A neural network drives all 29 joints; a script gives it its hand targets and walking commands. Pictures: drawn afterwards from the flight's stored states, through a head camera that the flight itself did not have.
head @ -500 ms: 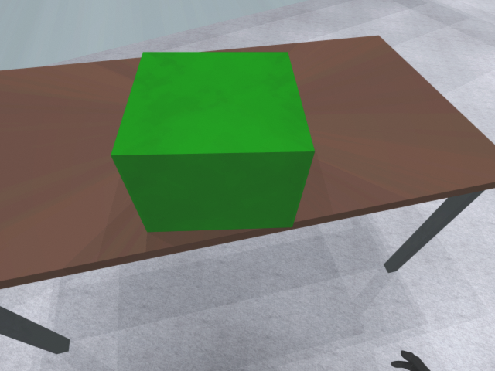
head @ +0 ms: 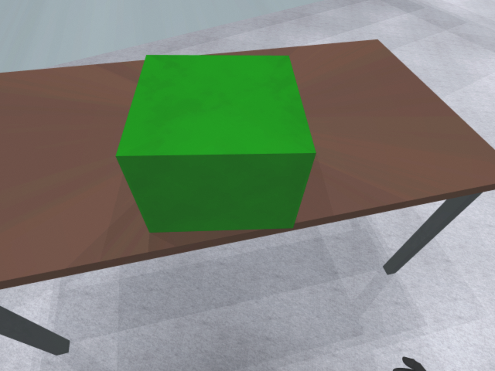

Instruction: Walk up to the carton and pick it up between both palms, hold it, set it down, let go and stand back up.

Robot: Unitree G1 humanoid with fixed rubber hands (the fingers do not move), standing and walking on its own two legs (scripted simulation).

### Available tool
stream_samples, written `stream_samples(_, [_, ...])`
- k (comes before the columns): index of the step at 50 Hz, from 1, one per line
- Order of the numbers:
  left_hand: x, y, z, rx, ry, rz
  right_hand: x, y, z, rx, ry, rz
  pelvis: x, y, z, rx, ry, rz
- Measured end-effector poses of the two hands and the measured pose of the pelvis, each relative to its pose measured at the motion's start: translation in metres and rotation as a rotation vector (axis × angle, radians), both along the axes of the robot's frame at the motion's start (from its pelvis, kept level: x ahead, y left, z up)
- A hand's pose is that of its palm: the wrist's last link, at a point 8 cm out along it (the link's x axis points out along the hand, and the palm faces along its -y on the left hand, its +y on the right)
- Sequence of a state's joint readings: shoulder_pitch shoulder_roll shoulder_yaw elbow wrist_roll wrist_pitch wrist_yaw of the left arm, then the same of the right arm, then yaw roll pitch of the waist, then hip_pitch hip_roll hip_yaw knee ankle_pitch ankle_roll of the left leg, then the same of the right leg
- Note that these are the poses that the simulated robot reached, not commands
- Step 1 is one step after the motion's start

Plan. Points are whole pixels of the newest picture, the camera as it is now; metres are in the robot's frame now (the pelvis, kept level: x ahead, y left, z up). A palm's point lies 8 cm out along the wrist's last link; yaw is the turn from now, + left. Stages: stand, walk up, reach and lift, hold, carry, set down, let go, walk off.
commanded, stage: stand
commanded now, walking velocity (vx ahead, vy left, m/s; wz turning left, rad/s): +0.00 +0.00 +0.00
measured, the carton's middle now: (220, 142) +0.54 +0.06 +0.02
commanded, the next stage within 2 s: walk up in 0.64 s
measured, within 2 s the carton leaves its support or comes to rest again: neither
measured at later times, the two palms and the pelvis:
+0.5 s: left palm out of the picture +0.05 +0.26 -0.13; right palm out of the picture +0.08 -0.30 -0.11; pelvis +0.00 +0.00 +0.00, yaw +0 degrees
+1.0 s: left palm out of the picture +0.07 +0.26 -0.12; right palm out of the picture +0.06 -0.35 -0.09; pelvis +0.00 -0.02 +0.00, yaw +0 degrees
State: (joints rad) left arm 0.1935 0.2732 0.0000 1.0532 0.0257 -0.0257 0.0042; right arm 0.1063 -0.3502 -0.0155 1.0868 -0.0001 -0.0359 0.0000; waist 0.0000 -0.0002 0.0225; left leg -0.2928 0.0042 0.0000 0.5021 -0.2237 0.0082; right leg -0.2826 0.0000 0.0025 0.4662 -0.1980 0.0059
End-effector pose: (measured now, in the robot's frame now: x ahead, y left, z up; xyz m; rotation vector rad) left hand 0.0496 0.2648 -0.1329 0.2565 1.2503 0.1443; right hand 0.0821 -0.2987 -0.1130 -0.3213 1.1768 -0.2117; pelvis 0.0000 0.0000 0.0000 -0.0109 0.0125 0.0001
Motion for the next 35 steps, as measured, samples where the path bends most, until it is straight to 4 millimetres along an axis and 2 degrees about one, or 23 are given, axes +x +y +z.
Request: stream_samples(35, [0.0033, -0.0020, 0.0047, 0.004, -0.011, 0.002, 0.0020, -0.0020, 0.0027, 0.005, -0.009, -0.002, 0.0023, -0.0027, 0.0032, 0.003, -0.007, 0.000])
